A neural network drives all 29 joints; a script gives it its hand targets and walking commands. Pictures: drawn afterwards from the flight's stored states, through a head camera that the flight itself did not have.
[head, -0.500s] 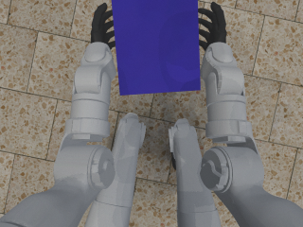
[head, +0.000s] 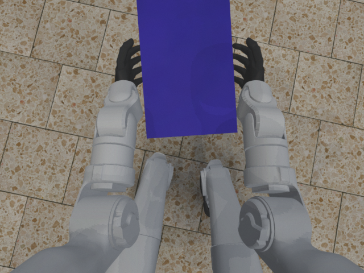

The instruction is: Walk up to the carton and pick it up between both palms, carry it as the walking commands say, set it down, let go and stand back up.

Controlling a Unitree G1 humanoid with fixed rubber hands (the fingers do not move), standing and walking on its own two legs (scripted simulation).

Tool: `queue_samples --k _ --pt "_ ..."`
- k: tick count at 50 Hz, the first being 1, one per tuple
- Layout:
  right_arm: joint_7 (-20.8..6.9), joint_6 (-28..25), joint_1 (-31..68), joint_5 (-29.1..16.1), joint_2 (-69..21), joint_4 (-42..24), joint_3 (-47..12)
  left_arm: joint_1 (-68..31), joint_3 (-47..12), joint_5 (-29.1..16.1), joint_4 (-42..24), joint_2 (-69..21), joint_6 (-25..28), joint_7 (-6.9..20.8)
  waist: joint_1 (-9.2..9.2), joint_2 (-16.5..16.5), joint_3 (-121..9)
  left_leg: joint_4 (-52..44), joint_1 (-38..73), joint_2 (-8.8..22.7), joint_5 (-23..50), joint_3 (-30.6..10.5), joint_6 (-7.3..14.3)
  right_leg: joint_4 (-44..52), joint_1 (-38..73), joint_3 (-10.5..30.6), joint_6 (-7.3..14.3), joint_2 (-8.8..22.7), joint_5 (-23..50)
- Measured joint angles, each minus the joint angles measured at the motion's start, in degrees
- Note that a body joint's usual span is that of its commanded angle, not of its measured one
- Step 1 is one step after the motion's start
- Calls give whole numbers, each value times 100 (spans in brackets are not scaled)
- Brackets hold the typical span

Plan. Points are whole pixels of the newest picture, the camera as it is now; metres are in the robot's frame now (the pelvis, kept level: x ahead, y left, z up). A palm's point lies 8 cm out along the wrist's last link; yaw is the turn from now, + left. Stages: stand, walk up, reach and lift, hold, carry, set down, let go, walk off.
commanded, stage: reach and lift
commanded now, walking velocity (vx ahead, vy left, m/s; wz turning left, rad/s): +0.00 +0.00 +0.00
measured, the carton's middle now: (189, 76) +0.49 +0.03 -0.13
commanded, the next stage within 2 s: none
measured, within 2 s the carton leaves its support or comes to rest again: neither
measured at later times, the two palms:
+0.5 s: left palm (117, 78) +0.43 +0.14 +0.00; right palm (272, 78) +0.45 -0.10 +0.01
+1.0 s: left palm (95, 58) +0.41 +0.14 +0.10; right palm (307, 62) +0.43 -0.10 +0.10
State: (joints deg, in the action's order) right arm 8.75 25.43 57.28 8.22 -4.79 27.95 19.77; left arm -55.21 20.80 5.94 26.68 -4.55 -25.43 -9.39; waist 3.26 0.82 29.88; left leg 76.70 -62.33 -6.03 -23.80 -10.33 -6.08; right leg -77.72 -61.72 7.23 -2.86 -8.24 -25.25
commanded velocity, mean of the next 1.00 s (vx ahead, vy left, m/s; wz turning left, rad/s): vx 0.00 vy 0.00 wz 0.00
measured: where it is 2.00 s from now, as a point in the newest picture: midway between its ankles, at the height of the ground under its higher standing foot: (179, 197)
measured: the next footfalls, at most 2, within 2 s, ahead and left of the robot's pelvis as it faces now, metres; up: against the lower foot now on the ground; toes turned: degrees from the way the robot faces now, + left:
none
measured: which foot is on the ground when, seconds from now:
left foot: down 0.00-1.00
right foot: down 0.00-1.00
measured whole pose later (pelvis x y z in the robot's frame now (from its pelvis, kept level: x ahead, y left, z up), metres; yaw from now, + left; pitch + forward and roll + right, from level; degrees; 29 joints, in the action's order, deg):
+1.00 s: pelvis +0.09 +0.00 +0.12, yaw +1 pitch +4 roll +0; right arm 6.5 23.0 29.1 13.1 -11.8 33.2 19.6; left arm -27.8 20.8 13.3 31.0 -12.9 -24.4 -7.0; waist 2.7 0.3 5.5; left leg 41.0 -28.1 -3.1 -16.7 -11.1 -3.4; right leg -41.6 -26.9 8.5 -0.7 -5.1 -18.1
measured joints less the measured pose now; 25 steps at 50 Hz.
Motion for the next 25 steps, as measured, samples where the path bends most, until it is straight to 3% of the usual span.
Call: queue_samples --k 14,25 --pt "-24 -84 -468 49 -136 -73 -85 477 -53 63 -147 -138 26 25 -21 21 -3 -847 963 66 245 -33 15 802 940 50 66 48 239" --pt "-56 -161 -819 229 -256 219 -10 820 36 272 154 -267 106 98 -38 10 -467 -1579 1559 124 455 -70 51 1533 1542 70 106 109 445"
